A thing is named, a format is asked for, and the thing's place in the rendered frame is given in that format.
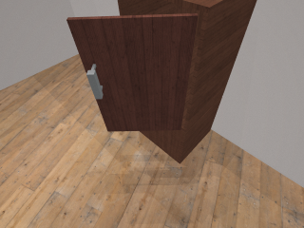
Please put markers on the handle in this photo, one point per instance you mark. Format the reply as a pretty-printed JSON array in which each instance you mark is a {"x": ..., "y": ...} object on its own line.
[{"x": 92, "y": 77}]

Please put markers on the cupboard door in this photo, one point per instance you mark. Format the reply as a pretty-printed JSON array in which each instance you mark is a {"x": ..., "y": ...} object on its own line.
[{"x": 143, "y": 63}]

